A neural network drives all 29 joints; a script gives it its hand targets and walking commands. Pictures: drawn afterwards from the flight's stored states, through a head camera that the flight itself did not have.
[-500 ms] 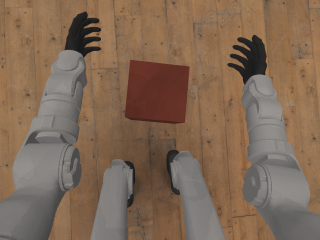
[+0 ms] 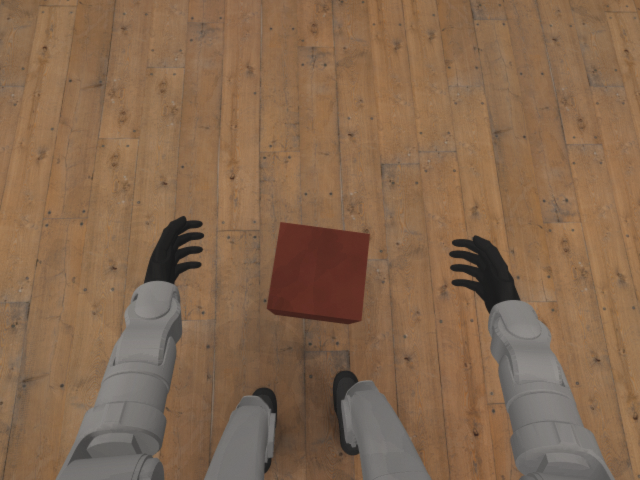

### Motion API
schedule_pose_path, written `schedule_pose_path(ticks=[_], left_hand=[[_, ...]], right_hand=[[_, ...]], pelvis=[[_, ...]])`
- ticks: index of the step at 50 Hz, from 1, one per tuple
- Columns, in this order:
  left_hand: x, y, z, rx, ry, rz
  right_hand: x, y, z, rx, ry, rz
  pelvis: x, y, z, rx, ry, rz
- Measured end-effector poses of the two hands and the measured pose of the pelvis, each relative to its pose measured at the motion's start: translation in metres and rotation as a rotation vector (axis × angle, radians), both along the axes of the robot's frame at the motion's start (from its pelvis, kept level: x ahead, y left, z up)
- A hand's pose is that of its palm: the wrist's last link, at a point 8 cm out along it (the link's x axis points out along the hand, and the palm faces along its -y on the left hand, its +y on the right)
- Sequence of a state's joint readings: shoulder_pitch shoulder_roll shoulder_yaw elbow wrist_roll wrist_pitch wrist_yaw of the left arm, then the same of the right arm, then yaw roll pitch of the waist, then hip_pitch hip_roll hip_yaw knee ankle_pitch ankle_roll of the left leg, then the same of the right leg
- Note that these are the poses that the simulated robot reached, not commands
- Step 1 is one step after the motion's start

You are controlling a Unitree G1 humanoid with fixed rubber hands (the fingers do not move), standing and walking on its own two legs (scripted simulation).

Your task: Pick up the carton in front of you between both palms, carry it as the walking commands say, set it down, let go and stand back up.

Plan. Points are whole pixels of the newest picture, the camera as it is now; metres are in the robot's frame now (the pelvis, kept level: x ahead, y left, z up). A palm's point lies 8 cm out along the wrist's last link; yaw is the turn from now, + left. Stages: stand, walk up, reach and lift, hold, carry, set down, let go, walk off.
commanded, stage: let go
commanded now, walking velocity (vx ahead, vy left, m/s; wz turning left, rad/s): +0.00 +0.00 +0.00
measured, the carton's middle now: (317, 278) +0.42 -0.04 -0.59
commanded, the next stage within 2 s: stand in 0.92 s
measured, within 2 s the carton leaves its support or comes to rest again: neither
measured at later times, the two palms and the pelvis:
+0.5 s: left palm (54, 409) +0.22 +0.24 -0.01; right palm (536, 409) +0.19 -0.22 +0.00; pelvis +0.04 +0.02 +0.06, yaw -2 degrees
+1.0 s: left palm (41, 443) +0.19 +0.26 -0.02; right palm (558, 406) +0.19 -0.24 -0.01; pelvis +0.04 +0.01 +0.06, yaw -2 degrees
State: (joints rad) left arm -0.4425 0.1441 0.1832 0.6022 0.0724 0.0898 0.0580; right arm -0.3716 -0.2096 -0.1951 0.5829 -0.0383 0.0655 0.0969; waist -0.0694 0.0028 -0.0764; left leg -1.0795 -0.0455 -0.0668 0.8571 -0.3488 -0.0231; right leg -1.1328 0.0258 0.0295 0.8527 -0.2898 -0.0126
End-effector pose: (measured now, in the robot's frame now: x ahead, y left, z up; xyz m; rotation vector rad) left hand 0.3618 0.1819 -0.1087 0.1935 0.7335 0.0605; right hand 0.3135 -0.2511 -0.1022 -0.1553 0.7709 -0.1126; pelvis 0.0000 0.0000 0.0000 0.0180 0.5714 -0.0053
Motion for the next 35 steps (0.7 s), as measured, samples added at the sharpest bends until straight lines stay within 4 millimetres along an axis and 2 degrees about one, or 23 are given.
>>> schedule_pose_path(ticks=[10, 15, 19, 23, 27, 35], left_hand=[[-0.052, 0.016, 0.045, -0.009, 0.014, -0.025], [-0.085, 0.03, 0.066, -0.012, 0.024, -0.021], [-0.109, 0.044, 0.081, -0.008, 0.029, -0.017], [-0.129, 0.057, 0.094, -0.004, 0.034, -0.015], [-0.145, 0.067, 0.102, -0.002, 0.044, -0.009], [-0.157, 0.072, 0.107, -0.011, 0.059, -0.001]], right_hand=[[-0.059, 0.006, 0.051, 0.008, 0.011, -0.014], [-0.092, 0.015, 0.075, 0.007, 0.018, -0.016], [-0.111, 0.022, 0.089, 0.007, 0.021, -0.014], [-0.12, 0.028, 0.096, 0.011, 0.018, -0.004], [-0.119, 0.034, 0.097, 0.013, 0.018, 0.012], [-0.113, 0.042, 0.098, 0.01, 0.02, 0.031]], pelvis=[[0.027, -0.002, 0.033, -0.01, -0.178, -0.012], [0.036, 0.003, 0.048, -0.019, -0.294, -0.014], [0.041, 0.008, 0.057, -0.027, -0.391, -0.016], [0.044, 0.015, 0.062, -0.033, -0.476, -0.02], [0.044, 0.021, 0.064, -0.036, -0.546, -0.021], [0.041, 0.025, 0.063, -0.037, -0.634, -0.018]])
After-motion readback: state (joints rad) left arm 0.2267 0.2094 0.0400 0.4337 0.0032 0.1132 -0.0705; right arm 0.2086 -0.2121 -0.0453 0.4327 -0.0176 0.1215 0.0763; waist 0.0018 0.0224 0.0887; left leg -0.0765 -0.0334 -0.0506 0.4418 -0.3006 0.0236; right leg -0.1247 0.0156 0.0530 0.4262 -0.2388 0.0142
